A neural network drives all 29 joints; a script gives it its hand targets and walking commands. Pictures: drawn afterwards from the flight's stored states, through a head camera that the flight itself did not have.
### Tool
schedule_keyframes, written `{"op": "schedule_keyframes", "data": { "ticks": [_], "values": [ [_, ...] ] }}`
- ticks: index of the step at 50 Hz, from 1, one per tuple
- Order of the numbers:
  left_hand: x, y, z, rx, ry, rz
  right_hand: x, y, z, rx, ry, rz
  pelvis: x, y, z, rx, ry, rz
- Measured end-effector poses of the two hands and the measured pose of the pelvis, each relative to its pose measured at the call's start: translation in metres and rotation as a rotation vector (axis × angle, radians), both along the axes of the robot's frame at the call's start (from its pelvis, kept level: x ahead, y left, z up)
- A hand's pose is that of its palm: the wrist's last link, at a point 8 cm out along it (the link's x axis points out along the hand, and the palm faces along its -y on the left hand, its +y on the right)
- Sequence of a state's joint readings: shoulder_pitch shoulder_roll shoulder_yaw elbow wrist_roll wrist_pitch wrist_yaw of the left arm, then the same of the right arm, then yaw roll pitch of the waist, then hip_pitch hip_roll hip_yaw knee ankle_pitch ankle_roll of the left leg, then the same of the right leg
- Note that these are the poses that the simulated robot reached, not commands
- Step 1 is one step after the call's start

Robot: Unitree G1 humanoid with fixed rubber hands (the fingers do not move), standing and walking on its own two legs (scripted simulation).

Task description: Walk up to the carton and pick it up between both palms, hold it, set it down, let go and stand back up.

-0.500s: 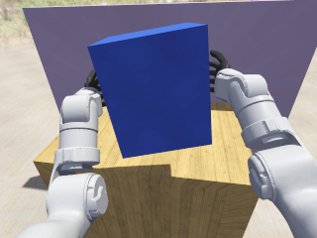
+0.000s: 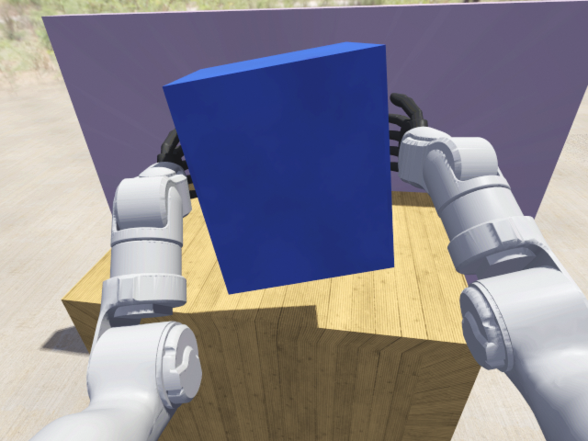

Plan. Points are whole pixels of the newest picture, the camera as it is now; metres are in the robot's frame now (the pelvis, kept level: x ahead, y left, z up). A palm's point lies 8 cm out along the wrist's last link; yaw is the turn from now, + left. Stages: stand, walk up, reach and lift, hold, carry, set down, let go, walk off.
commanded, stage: hold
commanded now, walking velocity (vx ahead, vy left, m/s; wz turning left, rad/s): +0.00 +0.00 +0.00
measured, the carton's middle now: (290, 161) +0.40 +0.01 +0.29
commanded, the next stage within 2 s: none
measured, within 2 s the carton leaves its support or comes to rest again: neither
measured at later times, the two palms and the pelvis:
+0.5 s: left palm (173, 178) +0.37 +0.16 +0.28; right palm (412, 147) +0.37 -0.14 +0.31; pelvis +0.00 +0.00 +0.00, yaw +0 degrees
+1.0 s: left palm (172, 179) +0.37 +0.16 +0.28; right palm (411, 148) +0.37 -0.14 +0.31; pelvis +0.00 +0.00 +0.00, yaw +0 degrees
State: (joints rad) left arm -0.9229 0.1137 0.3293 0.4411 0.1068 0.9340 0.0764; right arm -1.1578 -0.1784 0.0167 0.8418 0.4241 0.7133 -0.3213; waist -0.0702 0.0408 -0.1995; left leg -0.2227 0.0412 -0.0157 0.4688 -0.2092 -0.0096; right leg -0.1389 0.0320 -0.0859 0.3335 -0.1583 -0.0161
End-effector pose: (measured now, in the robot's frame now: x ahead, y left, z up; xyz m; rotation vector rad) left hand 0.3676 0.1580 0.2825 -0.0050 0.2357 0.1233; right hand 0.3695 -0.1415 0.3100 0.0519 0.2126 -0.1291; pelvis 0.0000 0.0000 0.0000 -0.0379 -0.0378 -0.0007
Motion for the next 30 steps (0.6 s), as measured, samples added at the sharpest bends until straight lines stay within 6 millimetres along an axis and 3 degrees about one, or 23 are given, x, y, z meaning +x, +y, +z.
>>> {"op": "schedule_keyframes", "data": {
  "ticks": [30],
  "values": [
    [-0.0003,-0.0005,0.0021,-0.001,0.0,0.003,-0.0001,-0.0007,0.0002,-0.001,0.005,0.003,-0.0021,-0.0018,0.0001,0.001,0.007,0.001]
  ]
}}
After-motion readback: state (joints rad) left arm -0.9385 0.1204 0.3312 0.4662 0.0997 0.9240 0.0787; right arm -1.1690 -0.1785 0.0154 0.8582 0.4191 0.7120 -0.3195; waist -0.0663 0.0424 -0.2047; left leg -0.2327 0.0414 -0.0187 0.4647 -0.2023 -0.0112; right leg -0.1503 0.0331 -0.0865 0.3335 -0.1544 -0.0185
